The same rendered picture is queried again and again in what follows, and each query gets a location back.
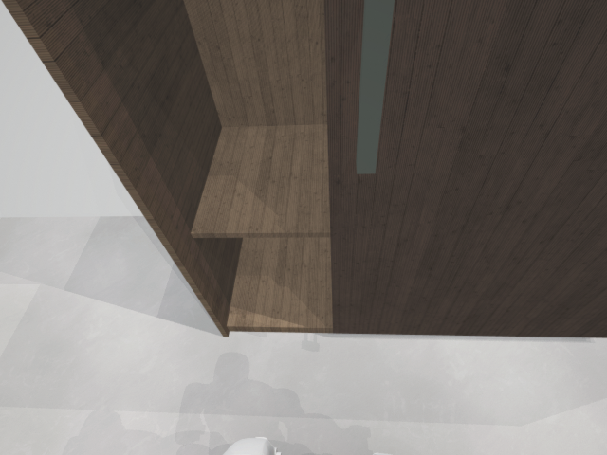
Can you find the wardrobe door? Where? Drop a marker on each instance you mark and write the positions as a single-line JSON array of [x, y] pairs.
[[487, 214]]

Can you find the handle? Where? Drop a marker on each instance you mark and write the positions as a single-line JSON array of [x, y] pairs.
[[376, 35]]

